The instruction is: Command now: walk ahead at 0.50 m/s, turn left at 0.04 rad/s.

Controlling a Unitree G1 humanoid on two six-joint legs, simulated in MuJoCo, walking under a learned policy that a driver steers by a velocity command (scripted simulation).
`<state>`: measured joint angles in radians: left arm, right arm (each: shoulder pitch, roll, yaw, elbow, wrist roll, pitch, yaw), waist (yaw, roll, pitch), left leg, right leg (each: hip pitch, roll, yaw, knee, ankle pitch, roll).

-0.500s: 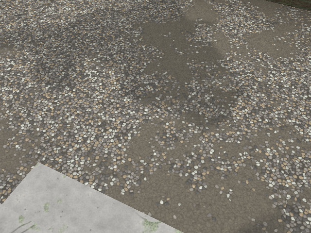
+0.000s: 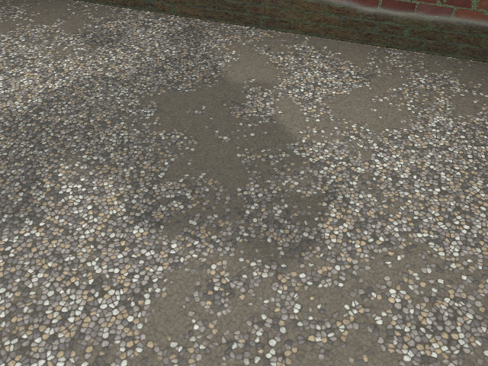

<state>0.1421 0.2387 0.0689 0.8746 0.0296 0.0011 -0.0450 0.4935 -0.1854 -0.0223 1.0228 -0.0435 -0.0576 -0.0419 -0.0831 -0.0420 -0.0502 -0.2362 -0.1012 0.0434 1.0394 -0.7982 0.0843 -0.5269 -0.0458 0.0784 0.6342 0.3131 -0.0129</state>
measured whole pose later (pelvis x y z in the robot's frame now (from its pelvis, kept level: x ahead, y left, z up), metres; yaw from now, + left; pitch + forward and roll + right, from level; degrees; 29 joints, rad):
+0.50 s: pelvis +0.28 -0.03 -0.13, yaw -1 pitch +0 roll -3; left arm 0.57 0.19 0.03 1.06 0.04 -0.10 0.02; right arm 0.02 -0.22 -0.05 0.94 -0.04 -0.04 0.05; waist 0.10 0.04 0.02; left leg -0.67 0.10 -0.03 0.65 0.42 0.05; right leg -0.06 0.09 -0.03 0.71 -0.65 -0.06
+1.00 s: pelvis +0.62 +0.02 -0.26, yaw -8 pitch +0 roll +2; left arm 0.08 0.21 0.03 0.90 0.03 -0.04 -0.04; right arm 0.43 -0.19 -0.04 1.06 -0.01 -0.10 -0.02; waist -0.02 -0.03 0.07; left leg -0.05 -0.04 0.20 0.41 -0.37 0.05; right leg -0.65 -0.05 -0.04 0.76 -0.03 -0.09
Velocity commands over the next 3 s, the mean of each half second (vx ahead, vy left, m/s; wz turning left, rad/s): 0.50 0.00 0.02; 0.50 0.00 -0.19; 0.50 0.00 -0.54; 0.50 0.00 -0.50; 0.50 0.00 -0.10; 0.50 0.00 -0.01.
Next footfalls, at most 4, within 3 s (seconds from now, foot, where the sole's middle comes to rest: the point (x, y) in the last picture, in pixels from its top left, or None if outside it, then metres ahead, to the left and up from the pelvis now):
0.08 right None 0.16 -0.12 -0.86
0.66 left None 0.58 0.11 -1.03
1.10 right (257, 330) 0.82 -0.09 -1.03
1.64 left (233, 254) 1.16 -0.03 -1.03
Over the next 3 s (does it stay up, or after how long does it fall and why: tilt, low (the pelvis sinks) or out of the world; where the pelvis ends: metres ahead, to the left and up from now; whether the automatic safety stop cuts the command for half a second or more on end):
stays up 1.52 -0.45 -0.25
